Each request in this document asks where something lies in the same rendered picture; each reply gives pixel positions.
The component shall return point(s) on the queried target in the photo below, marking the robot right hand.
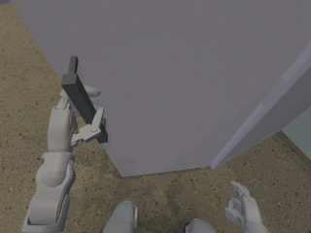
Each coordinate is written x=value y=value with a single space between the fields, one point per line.
x=241 y=212

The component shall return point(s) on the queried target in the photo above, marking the robot left hand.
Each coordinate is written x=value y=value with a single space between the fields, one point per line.
x=62 y=123

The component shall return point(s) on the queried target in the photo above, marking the handle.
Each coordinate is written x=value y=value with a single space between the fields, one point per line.
x=75 y=90

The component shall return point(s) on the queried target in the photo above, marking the fridge door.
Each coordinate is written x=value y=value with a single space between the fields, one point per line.
x=177 y=78

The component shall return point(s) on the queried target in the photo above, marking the right robot forearm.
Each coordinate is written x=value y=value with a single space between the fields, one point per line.
x=254 y=227

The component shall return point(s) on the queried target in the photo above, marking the robot thigh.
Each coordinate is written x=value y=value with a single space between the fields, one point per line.
x=123 y=219
x=199 y=226

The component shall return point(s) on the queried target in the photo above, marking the left robot forearm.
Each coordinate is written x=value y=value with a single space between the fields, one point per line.
x=48 y=209

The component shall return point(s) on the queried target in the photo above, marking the left robot thigh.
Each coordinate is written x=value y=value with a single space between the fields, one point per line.
x=123 y=219

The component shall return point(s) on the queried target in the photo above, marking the right robot thigh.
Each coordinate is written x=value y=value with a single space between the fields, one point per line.
x=199 y=226

